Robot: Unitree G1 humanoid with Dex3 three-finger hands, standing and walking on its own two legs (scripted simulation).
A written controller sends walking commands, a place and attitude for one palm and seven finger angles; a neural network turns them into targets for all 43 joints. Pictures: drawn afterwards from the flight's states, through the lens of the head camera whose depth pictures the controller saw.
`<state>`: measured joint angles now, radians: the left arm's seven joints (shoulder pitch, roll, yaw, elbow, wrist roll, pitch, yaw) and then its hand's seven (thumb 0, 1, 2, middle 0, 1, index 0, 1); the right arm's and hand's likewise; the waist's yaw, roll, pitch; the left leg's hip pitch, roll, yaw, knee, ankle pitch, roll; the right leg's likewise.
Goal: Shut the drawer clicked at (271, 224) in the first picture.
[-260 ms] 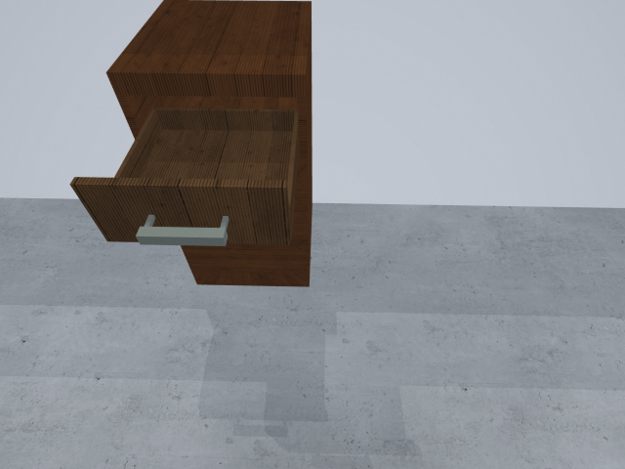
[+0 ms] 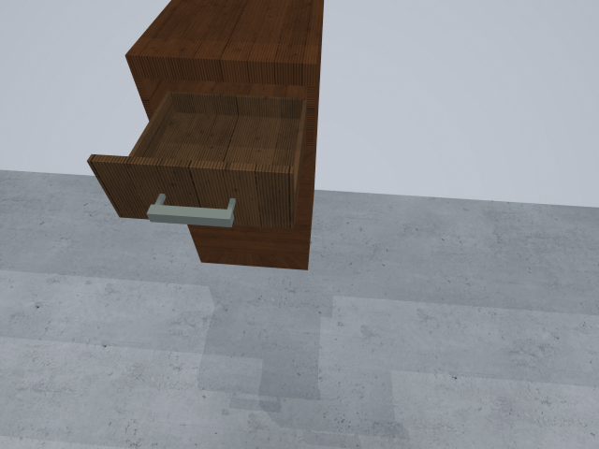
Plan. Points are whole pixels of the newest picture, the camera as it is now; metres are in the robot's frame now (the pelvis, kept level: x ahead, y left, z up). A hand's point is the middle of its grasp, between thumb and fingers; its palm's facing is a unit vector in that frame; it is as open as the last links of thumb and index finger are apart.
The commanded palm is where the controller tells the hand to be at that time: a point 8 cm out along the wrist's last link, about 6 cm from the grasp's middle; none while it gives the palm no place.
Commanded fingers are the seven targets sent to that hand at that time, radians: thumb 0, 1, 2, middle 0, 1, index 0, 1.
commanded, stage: turn or walk to find it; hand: left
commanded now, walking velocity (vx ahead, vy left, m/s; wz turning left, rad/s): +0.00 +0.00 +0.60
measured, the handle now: (193, 208) +0.54 +0.24 -0.06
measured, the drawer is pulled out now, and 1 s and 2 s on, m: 0.30 0.30 0.30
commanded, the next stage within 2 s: stand and wait in 0.26 s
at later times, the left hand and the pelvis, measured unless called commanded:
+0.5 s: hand out of the picture +0.03 +0.20 -0.16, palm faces +0.24 -0.93 -0.29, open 7.3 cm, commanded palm none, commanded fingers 0.00 0.90 0.90 -0.20 -0.30 -0.20 -0.30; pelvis +0.00 -0.02 -0.01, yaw +13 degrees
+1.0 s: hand out of the picture -0.01 +0.14 -0.17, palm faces +0.27 -0.94 -0.19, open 7.3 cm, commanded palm none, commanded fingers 0.00 0.90 0.90 -0.20 -0.30 -0.20 -0.30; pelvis +0.02 -0.03 +0.00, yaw +14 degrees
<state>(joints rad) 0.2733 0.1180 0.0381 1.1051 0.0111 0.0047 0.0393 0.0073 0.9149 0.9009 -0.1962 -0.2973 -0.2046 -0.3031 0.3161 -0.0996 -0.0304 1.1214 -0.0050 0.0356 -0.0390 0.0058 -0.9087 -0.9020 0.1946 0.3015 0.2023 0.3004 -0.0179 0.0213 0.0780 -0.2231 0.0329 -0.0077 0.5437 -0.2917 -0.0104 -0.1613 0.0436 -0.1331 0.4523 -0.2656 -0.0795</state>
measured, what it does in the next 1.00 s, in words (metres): steps on the spot: right foot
